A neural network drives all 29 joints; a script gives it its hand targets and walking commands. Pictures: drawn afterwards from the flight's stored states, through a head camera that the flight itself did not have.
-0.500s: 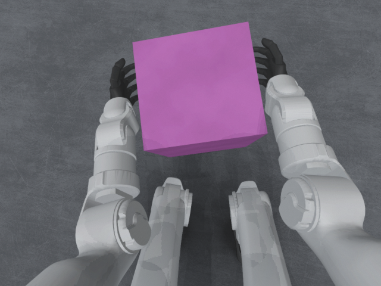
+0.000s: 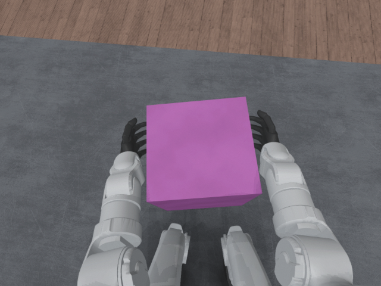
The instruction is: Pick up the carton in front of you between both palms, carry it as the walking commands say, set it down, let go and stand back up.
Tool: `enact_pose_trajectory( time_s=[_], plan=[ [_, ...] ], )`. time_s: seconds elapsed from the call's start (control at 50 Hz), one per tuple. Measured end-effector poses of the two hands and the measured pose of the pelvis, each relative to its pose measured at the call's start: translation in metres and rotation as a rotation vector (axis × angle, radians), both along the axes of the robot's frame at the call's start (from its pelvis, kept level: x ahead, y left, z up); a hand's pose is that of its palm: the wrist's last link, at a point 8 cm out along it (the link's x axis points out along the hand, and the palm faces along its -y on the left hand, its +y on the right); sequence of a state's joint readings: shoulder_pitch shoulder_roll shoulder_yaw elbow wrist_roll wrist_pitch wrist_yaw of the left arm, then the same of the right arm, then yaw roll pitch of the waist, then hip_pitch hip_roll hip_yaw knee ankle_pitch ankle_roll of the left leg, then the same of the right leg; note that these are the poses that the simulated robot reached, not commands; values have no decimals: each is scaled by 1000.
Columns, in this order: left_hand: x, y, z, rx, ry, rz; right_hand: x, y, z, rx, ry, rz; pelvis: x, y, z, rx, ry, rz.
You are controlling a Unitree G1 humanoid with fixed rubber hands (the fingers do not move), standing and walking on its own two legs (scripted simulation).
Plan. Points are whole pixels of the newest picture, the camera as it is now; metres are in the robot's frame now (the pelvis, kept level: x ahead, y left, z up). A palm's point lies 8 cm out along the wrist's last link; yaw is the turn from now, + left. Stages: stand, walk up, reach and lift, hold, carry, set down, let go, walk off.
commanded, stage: reach and lift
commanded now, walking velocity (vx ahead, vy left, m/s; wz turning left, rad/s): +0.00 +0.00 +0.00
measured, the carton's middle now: (200, 162) +0.40 +0.02 -0.11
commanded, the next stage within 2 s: hold in 1.74 s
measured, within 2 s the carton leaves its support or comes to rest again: neither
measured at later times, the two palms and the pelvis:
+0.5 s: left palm (107, 135) +0.36 +0.16 +0.11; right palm (306, 134) +0.37 -0.14 +0.11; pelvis +0.05 +0.01 +0.13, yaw +0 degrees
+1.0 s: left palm (84, 122) +0.34 +0.16 +0.19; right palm (342, 128) +0.34 -0.14 +0.19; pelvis +0.05 +0.01 +0.16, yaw +0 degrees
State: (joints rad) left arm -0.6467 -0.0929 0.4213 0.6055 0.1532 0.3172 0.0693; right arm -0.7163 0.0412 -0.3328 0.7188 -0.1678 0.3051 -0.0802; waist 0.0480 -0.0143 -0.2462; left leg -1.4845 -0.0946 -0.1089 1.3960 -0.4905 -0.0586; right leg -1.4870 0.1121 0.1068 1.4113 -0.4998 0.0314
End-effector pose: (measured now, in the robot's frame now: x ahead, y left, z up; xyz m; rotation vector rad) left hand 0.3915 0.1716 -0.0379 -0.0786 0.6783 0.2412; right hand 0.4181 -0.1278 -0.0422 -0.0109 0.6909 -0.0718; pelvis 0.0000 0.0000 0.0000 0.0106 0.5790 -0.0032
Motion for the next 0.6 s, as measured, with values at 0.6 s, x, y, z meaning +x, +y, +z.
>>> enact_pose_trajectory(
  time_s=[0.6],
  plan=[
    [-34,-11,181,9,-17,-81,-55,-13,182,-3,-18,-69,61,8,149,-12,-421,-1]
  ],
)
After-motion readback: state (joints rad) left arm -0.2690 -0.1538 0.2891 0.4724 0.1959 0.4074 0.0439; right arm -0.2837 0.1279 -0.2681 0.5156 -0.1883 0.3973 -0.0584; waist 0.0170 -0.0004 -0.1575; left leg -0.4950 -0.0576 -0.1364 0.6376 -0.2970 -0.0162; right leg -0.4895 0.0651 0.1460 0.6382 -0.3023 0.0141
